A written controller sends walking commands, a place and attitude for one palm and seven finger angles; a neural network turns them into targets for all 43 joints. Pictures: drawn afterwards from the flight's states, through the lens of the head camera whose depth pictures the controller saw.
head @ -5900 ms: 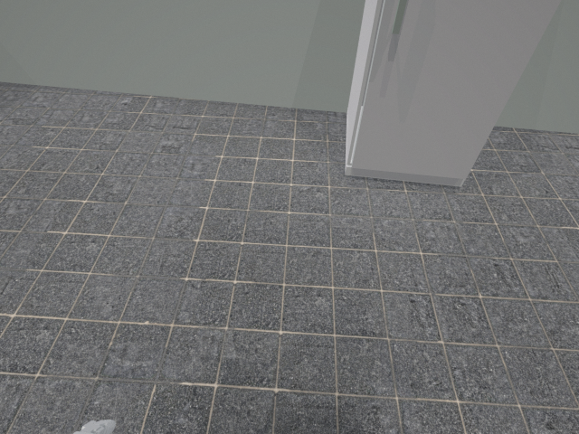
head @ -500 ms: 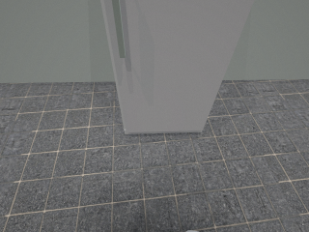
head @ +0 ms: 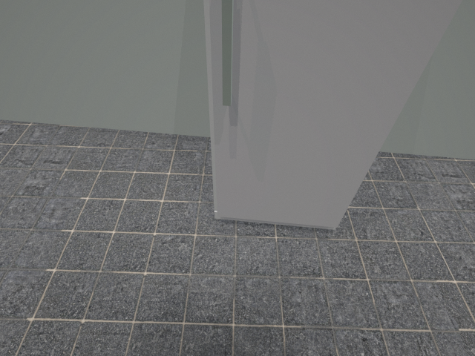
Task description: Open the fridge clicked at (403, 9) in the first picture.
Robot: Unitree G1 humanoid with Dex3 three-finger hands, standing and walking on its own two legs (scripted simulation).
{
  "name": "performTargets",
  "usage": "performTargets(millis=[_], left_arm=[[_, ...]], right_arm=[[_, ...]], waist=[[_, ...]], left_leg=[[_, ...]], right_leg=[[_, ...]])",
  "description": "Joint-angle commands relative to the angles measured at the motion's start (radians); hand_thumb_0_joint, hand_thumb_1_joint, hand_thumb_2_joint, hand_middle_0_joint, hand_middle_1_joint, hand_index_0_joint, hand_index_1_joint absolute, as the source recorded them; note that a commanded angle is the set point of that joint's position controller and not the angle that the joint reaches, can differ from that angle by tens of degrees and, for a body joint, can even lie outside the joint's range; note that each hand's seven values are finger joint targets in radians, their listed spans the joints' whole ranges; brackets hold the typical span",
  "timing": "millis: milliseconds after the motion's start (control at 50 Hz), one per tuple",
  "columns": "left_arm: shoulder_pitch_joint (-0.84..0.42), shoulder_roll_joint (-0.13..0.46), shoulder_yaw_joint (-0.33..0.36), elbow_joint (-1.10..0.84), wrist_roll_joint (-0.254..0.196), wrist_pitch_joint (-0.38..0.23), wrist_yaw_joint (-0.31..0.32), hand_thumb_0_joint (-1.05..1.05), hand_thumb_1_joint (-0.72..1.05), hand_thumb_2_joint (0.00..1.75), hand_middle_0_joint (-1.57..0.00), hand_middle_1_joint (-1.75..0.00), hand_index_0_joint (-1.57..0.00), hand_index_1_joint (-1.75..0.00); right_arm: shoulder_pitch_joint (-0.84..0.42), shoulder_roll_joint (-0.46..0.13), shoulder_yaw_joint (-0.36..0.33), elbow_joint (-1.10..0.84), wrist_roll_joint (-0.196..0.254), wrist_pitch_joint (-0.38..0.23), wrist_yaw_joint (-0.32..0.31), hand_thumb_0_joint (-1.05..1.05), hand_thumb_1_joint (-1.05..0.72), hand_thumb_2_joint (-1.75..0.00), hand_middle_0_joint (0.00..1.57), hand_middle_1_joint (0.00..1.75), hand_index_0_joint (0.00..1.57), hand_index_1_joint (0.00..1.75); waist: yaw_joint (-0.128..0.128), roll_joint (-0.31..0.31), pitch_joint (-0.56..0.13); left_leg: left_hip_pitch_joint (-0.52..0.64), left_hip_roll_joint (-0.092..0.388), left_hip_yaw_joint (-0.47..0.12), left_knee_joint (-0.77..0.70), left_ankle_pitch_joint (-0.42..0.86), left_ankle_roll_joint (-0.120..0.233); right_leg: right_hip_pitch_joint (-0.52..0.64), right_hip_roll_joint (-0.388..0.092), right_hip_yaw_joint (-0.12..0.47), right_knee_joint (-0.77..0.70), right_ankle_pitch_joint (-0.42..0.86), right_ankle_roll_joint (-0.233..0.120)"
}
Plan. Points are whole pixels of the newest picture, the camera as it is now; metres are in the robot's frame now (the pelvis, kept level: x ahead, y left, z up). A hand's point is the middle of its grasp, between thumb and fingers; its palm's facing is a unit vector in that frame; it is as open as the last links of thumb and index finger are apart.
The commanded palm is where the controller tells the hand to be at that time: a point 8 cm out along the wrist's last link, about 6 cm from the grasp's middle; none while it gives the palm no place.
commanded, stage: take the last steps up to it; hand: left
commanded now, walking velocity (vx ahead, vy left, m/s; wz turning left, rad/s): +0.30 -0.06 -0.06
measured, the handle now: (228, 25) +0.78 +0.11 +0.20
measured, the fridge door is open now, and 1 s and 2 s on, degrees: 0 0 0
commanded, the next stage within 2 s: come to a stop and stand still in 0.74 s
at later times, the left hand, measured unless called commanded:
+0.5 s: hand (178, 285) +0.29 +0.16 -0.17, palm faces -0.08 -0.97 -0.23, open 7.4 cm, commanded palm none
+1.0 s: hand (192, 294) +0.28 +0.13 -0.20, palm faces +0.06 -0.99 -0.15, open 7.3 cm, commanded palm none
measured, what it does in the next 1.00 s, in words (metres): walks ahead: left foot, then right foot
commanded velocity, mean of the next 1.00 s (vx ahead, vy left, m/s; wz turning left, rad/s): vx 0.15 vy -0.05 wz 0.00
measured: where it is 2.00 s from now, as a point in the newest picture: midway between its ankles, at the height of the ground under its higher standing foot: outside the picture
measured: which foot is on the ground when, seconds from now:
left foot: up 0.00-0.02, down 0.04-0.52, up 0.54-0.90, down 0.92-1.00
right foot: down 0.00-0.04, up 0.06-0.48, down 0.50-0.98, up 1.00-1.00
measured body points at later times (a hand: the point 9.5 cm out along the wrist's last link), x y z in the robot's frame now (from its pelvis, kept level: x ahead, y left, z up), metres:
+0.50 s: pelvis +0.16 -0.02 -0.02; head +0.18 -0.04 +0.43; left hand +0.29 +0.21 -0.15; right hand +0.04 -0.21 -0.18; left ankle +0.04 +0.13 -0.74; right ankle +0.25 -0.14 -0.74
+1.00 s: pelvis +0.31 -0.03 -0.01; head +0.32 -0.01 +0.44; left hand +0.28 +0.18 -0.18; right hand +0.41 -0.25 -0.14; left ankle +0.36 +0.06 -0.74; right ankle +0.26 -0.14 -0.74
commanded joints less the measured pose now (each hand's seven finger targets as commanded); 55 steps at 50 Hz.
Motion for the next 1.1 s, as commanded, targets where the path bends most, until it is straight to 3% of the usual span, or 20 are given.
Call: performTargets(millis=[0, 20, 40, 60, 100, 160, 380, 420, 460, 480, 500, 520, 580, 640, 800, 860, 900, 940, 1000, 1080], left_arm=[[0.002, 0.114, 0.032, -0.028, -0.013, -0.002, 0.001, 0.0, 0.9, 0.9, -0.2, -0.3, -0.2, -0.3], [-0.016, 0.06, 0.022, -0.056, -0.016, 0.0, -0.006, 0.0, 0.9, 0.9, -0.2, -0.3, -0.2, -0.3], [-0.092, 0.079, 0.023, -0.094, -0.003, 0.002, -0.004, 0.0, 0.9, 0.9, -0.2, -0.3, -0.2, -0.3], [-0.15, 0.085, 0.027, -0.099, 0.001, 0.01, -0.004, 0.0, 0.9, 0.9, -0.2, -0.3, -0.2, -0.3], [-0.16, 0.089, 0.036, -0.079, 0.002, 0.012, -0.021, 0.0, 0.9, 0.9, -0.2, -0.3, -0.2, -0.3], [-0.093, 0.06, 0.035, -0.052, 0.002, 0.025, -0.029, 0.0, 0.9, 0.9, -0.2, -0.3, -0.2, -0.3], [-0.325, 0.084, 0.041, -0.161, -0.01, 0.023, -0.038, 0.0, 0.9, 0.9, -0.2, -0.3, -0.2, -0.3], [-0.28, 0.093, 0.048, -0.15, -0.007, 0.015, -0.038, 0.0, 0.9, 0.9, -0.2, -0.3, -0.2, -0.3], [-0.035, 0.16, 0.064, -0.072, -0.001, -0.007, -0.031, 0.0, 0.9, 0.9, -0.2, -0.3, -0.2, -0.3], [0.097, 0.27, 0.091, -0.034, 0.005, -0.022, -0.016, 0.0, 0.9, 0.9, -0.2, -0.3, -0.2, -0.3], [0.159, 0.337, 0.097, -0.022, -0.013, -0.02, -0.008, 0.0, 0.9, 0.9, -0.2, -0.3, -0.2, -0.3], [0.076, 0.324, 0.093, -0.041, -0.017, -0.018, -0.003, 0.0, 0.9, 0.9, -0.2, -0.3, -0.2, -0.3], [-0.166, 0.182, 0.053, -0.106, -0.013, -0.017, 0.008, 0.0, 0.9, 0.9, -0.2, -0.3, -0.2, -0.3], [-0.18, 0.136, 0.036, -0.096, -0.006, -0.028, 0.01, 0.0, 0.9, 0.9, -0.2, -0.3, -0.2, -0.3], [-0.1, 0.173, 0.034, -0.046, -0.006, -0.028, 0.005, 0.0, 0.9, 0.9, -0.2, -0.3, -0.2, -0.3], [-0.113, 0.142, 0.02, -0.032, -0.019, -0.011, 0.013, 0.0, 0.9, 0.9, -0.2, -0.3, -0.2, -0.3], [-0.052, 0.082, 0.0, -0.027, -0.022, 0.002, 0.024, 0.0, 0.9, 0.9, -0.2, -0.3, -0.2, -0.3], [-0.024, 0.094, -0.006, -0.005, -0.025, 0.027, 0.035, 0.0, 0.9, 0.9, -0.2, -0.3, -0.2, -0.3], [-0.05, 0.137, 0.009, -0.025, -0.019, 0.055, 0.035, 0.0, 0.9, 0.9, -0.2, -0.3, -0.2, -0.3], [-0.076, 0.12, 0.033, -0.072, -0.012, 0.075, 0.032, 0.0, 0.9, 0.9, -0.2, -0.3, -0.2, -0.3]], right_arm=[[0.144, -0.09, -0.011, -0.005, -0.001, -0.073, -0.025, 0.0, -0.9, -0.9, 0.2, 0.3, 0.2, 0.3], [0.255, -0.183, -0.035, 0.024, -0.012, -0.074, -0.035, 0.0, -0.9, -0.9, 0.2, 0.3, 0.2, 0.3], [0.297, -0.214, -0.041, 0.028, -0.014, -0.063, -0.038, 0.0, -0.9, -0.9, 0.2, 0.3, 0.2, 0.3], [0.27, -0.189, -0.035, 0.03, -0.015, -0.063, -0.046, 0.0, -0.9, -0.9, 0.2, 0.3, 0.2, 0.3], [0.167, -0.104, -0.013, -0.001, -0.01, -0.07, -0.049, 0.0, -0.9, -0.9, 0.2, 0.3, 0.2, 0.3], [0.132, -0.067, 0.001, -0.01, -0.004, -0.091, -0.056, 0.0, -0.9, -0.9, 0.2, 0.3, 0.2, 0.3], [0.19, -0.085, -0.018, 0.024, -0.014, -0.087, -0.049, 0.0, -0.9, -0.9, 0.2, 0.3, 0.2, 0.3], [0.169, -0.1, -0.022, 0.026, -0.016, -0.082, -0.049, 0.0, -0.9, -0.9, 0.2, 0.3, 0.2, 0.3], [0.158, -0.092, -0.019, 0.029, -0.005, -0.08, -0.042, 0.0, -0.9, -0.9, 0.2, 0.3, 0.2, 0.3], [0.193, -0.03, -0.008, 0.015, 0.007, -0.082, -0.031, 0.0, -0.9, -0.9, 0.2, 0.3, 0.2, 0.3], [0.155, -0.014, 0.003, -0.034, 0.017, -0.079, -0.032, 0.0, -0.9, -0.9, 0.2, 0.3, 0.2, 0.3], [0.111, -0.022, -0.004, -0.031, 0.019, -0.073, -0.034, 0.0, -0.9, -0.9, 0.2, 0.3, 0.2, 0.3], [0.072, -0.011, -0.01, -0.025, -0.003, -0.055, -0.026, 0.0, -0.9, -0.9, 0.2, 0.3, 0.2, 0.3], [0.121, 0.012, 0.003, -0.009, -0.008, -0.034, -0.025, 0.0, -0.9, -0.9, 0.2, 0.3, 0.2, 0.3], [-0.041, 0.004, 0.017, -0.073, 0.0, -0.054, -0.013, 0.0, -0.9, -0.9, 0.2, 0.3, 0.2, 0.3], [-0.013, -0.01, 0.031, -0.039, 0.001, -0.064, -0.026, 0.0, -0.9, -0.9, 0.2, 0.3, 0.2, 0.3], [0.04, -0.095, 0.024, -0.02, 0.002, -0.071, -0.042, 0.0, -0.9, -0.9, 0.2, 0.3, 0.2, 0.3], [-0.006, -0.115, 0.026, -0.016, 0.014, -0.055, -0.063, 0.0, -0.9, -0.9, 0.2, 0.3, 0.2, 0.3], [-0.027, -0.123, 0.01, -0.024, 0.015, -0.038, -0.082, 0.0, -0.9, -0.9, 0.2, 0.3, 0.2, 0.3], [-0.063, -0.153, -0.027, -0.059, 0.006, -0.012, -0.083, 0.0, -0.9, -0.9, 0.2, 0.3, 0.2, 0.3]], waist=[[-0.109, 0.113, -0.003], [-0.146, 0.324, -0.022], [-0.168, 0.305, 0.009], [-0.164, 0.288, 0.07], [-0.113, 0.16, 0.152], [-0.061, 0.123, 0.114], [-0.084, 0.12, 0.147], [-0.055, 0.116, 0.117], [0.054, 0.015, -0.03], [0.098, -0.221, -0.145], [0.092, -0.288, -0.192], [0.08, -0.234, -0.172], [-0.028, -0.042, -0.004], [-0.075, -0.086, -0.001], [-0.035, -0.083, 0.009], [-0.059, -0.045, 0.006], [-0.052, 0.17, -0.068], [-0.043, 0.254, -0.08], [-0.05, 0.207, -0.036], [-0.055, 0.086, -0.098]], left_leg=[[0.388, 0.06, -0.06, -0.275, -0.003, 0.026], [0.464, 0.286, -0.353, -0.392, -0.142, 0.106], [0.404, 0.366, -0.483, -0.485, -0.28, 0.163], [0.326, 0.368, -0.481, -0.518, -0.318, 0.174], [0.196, 0.304, -0.357, -0.534, -0.242, 0.155], [0.188, 0.225, -0.168, -0.516, 0.017, 0.131], [0.222, 0.234, -0.065, -0.444, 0.259, 0.15], [0.205, 0.225, -0.047, -0.372, 0.294, 0.134], [0.138, 0.131, 0.038, -0.045, 0.383, 0.076], [-0.091, 0.03, 0.1, 0.28, 0.079, 0.035], [-0.231, -0.059, 0.018, 0.533, -0.3, 0.026], [-0.247, -0.012, -0.08, 0.651, -0.257, 0.036], [-0.205, 0.069, -0.088, 0.603, -0.037, 0.023], [-0.126, 0.061, -0.045, 0.434, -0.016, -0.007], [-0.052, 0.017, 0.007, 0.032, 0.028, -0.009], [0.161, 0.001, 0.004, -0.196, 0.242, -0.015], [0.331, 0.179, -0.137, -0.196, 0.816, 0.061], [0.301, 0.245, -0.189, -0.251, 0.968, 0.131], [0.322, 0.269, -0.207, -0.279, 1.102, 0.183], [0.324, 0.298, -0.188, -0.253, 0.931, 0.233]], right_leg=[[-0.302, -0.095, 0.079, 0.117, -0.093, -0.062], [-0.469, -0.001, -0.029, 0.373, -0.214, -0.018], [-0.539, 0.019, 0.018, 0.543, -0.309, -0.023], [-0.583, -0.019, 0.07, 0.674, -0.263, -0.029], [-0.567, -0.07, 0.105, 0.731, -0.111, -0.026], [-0.506, -0.074, 0.09, 0.703, 0.016, -0.002], [-0.418, -0.051, 0.036, 0.298, 0.062, -0.008], [-0.296, -0.017, 0.006, 0.231, 0.068, -0.023], [0.049, 0.015, 0.001, 0.11, 0.111, -0.049], [0.282, -0.221, 0.292, 0.032, 0.107, -0.116], [0.325, -0.384, 0.572, -0.082, 0.242, -0.206], [0.207, -0.391, 0.577, -0.127, 0.089, -0.229], [-0.107, -0.281, 0.315, -0.189, -0.034, -0.171], [-0.182, -0.227, 0.167, -0.192, 0.162, -0.162], [-0.067, -0.229, 0.16, -0.142, 0.281, -0.18], [-0.123, -0.151, 0.097, -0.018, 0.36, -0.108], [-0.177, -0.055, 0.046, 0.087, 0.16, -0.009], [-0.132, -0.028, 0.034, 0.15, -0.097, 0.028], [-0.242, -0.025, 0.094, 0.345, -0.228, 0.025], [-0.336, -0.004, 0.134, 0.575, -0.268, 0.023]])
